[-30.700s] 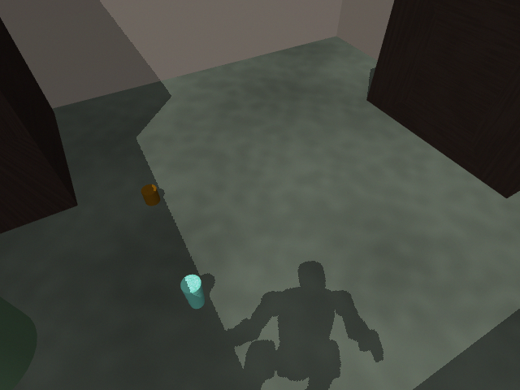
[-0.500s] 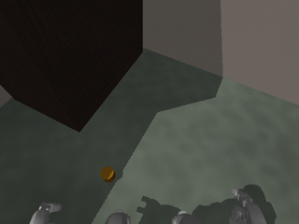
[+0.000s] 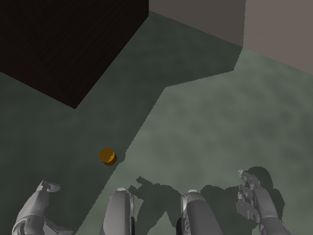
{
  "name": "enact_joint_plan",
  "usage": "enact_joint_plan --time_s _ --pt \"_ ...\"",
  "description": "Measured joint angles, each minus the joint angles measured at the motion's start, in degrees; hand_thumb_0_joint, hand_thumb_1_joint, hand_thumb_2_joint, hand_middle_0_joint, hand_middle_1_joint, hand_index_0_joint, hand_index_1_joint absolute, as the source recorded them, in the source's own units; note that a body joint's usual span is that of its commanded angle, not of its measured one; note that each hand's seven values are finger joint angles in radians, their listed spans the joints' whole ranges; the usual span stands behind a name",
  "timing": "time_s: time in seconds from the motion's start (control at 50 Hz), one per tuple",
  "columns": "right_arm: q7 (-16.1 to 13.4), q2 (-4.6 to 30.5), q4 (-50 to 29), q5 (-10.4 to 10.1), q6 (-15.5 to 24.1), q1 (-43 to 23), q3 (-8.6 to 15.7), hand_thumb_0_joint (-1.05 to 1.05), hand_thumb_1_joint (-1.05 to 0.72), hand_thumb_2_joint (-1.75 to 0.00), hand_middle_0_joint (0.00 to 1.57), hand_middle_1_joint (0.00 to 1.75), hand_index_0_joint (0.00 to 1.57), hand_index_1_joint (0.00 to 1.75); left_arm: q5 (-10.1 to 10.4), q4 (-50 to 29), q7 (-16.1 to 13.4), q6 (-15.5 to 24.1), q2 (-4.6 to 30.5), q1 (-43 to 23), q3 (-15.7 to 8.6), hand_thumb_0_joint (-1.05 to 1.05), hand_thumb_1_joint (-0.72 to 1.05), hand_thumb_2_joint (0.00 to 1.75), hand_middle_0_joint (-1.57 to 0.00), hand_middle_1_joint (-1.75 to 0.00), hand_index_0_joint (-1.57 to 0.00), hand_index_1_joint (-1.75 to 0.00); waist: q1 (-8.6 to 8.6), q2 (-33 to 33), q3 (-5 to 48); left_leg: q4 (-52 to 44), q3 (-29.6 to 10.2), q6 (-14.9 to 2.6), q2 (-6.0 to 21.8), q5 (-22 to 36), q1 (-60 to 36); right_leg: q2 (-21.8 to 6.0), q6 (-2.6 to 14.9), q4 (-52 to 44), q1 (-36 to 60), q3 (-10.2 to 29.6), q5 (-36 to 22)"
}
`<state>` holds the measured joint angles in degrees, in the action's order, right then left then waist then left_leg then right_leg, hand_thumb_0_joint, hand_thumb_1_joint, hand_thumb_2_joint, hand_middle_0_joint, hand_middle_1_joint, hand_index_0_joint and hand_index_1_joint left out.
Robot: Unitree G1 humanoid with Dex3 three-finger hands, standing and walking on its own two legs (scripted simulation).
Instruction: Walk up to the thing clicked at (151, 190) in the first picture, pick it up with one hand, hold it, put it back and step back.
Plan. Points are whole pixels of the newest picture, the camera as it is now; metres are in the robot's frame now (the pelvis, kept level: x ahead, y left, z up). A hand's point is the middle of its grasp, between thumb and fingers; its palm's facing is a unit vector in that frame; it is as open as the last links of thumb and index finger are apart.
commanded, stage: rise first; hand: left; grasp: from above
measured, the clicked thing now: (108, 156) +0.44 +0.24 -0.57
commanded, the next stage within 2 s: approach in 1.64 s
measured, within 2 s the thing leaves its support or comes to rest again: neither
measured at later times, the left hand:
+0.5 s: hand (75, 178) +0.31 +0.30 -0.33, palm faces -0.47 -0.26 -0.84, open 14.1 cm
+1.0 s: hand (84, 167) +0.36 +0.30 -0.40, palm faces -0.47 -0.04 -0.88, open 14.2 cm
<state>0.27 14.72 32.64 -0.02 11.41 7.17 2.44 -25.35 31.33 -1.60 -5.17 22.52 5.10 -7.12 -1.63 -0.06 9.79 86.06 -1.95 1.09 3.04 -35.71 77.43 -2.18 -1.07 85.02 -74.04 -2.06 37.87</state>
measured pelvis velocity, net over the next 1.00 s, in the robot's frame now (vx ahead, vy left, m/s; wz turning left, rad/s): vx -0.07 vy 0.01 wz -0.10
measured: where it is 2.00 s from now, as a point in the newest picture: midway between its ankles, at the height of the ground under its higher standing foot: outside the picture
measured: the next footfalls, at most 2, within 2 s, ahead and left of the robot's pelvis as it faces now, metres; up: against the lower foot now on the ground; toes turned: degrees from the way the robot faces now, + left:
none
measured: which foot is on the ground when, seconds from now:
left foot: down 0.00-1.00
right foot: down 0.00-1.00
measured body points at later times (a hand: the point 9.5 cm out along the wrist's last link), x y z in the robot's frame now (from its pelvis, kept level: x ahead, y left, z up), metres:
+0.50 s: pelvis -0.07 +0.00 -0.19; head +0.14 +0.02 +0.21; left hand +0.33 +0.31 -0.28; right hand +0.05 -0.28 -0.32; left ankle +0.03 +0.13 -0.57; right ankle +0.02 -0.13 -0.57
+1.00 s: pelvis -0.07 +0.01 -0.25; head +0.15 +0.05 +0.14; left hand +0.38 +0.30 -0.35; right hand +0.00 -0.28 -0.36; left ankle +0.03 +0.13 -0.57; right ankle +0.02 -0.13 -0.57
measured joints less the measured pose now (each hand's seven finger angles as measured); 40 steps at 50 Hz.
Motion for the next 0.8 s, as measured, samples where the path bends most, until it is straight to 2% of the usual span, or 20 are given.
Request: enact_joint_plan --time_s 0.24,0.36,0.58,0.72,0.8 --pt "2.4 1.8 5.0 0.8 -1.2 -3.9 1.6 0.01 -0.87 -0.89 0.21 0.30 0.20 0.30 -15.8 11.9 -3.4 10.7 5.8 -19.2 -1.1 -0.01 -0.54 1.01 -0.05 -1.09 -0.05 -1.09 0.38 -0.1 0.0 20.7 -1.4 0.22 0.3 -2.5 24.9 0.6 0.26 21.0 -24.8 0.4 2.9" --pt "3.1 1.3 7.4 1.6 -3.0 -3.3 1.6 0.01 -0.87 -0.89 0.21 0.30 0.20 0.30 -22.1 17.8 -4.9 14.0 8.9 -28.4 -1.5 -0.01 -0.54 1.03 -0.05 -1.08 -0.05 -1.09 0.39 -0.4 -1.9 28.9 -2.5 0.28 0.3 -2.0 34.0 1.0 0.30 29.0 -33.7 0.1 2.4" --pt "3.8 0.1 9.8 2.7 -7.0 0.2 0.7 0.01 -0.88 -0.89 0.21 0.30 0.20 0.30 -31.0 27.0 -7.4 17.7 13.5 -38.3 -1.4 -0.01 -0.54 1.05 -0.05 -1.07 -0.05 -1.07 -2.24 -0.3 -3.9 37.4 -4.1 -0.21 0.1 -0.2 43.2 1.4 -0.20 36.6 -42.0 -0.5 0.5" --pt "4.5 0.4 10.6 3.6 -9.0 1.4 -0.1 0.01 -0.89 -0.89 0.21 0.30 0.20 0.30 -37.0 33.2 -10.9 19.3 15.8 -42.6 -0.6 -0.01 -0.54 1.05 -0.06 -1.04 -0.06 -1.04 -4.30 0.3 -3.9 40.7 -4.7 -0.55 -0.2 -0.2 46.4 1.4 -0.46 39.4 -44.5 -0.8 0.5" --pt "4.9 0.6 10.7 4.3 -9.6 1.5 -0.3 0.01 -0.90 -0.89 0.21 0.30 0.20 0.30 -39.7 35.6 -12.6 19.8 16.7 -44.8 -0.1 -0.01 -0.54 1.05 -0.06 -1.02 -0.06 -1.02 -5.07 0.6 -4.0 42.4 -5.0 -0.67 -0.4 -0.3 48.0 1.4 -0.67 40.8 -45.8 -0.9 0.8"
